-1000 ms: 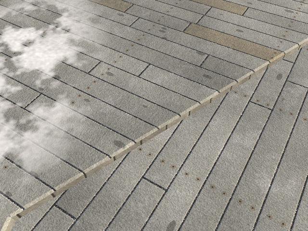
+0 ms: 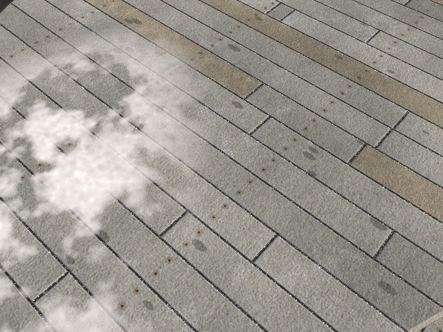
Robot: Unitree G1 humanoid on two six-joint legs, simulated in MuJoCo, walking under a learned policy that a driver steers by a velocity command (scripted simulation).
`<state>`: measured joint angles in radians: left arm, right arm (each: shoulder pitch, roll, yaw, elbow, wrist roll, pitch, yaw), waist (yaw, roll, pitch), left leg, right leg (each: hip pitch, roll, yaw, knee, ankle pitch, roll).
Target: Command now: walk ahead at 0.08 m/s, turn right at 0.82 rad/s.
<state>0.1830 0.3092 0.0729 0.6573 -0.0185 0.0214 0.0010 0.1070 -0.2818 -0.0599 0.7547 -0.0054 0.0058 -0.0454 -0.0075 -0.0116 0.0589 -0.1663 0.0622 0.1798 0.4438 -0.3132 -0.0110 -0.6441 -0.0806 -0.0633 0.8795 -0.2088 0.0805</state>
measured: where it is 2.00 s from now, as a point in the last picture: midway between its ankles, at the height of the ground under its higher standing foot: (281, 185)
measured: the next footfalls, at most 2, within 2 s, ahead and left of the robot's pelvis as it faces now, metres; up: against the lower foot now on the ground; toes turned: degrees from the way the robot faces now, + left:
right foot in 0.08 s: +0.12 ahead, -0.13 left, +0.00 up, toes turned -9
left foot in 0.42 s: +0.22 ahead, +0.10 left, +0.05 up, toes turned -21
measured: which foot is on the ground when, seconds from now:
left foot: down 0.00-0.08, up 0.10-0.40, down 0.42-0.76, up 0.78-1.00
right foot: up 0.00-0.06, down 0.08-0.42, up 0.44-0.74, down 0.76-1.00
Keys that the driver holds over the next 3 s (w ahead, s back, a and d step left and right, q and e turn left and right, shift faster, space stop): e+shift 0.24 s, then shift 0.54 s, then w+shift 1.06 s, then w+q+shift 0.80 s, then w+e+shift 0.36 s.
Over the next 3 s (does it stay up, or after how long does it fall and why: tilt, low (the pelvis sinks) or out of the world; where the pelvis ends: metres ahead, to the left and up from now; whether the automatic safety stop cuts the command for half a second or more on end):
stays up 1.82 -0.29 0.04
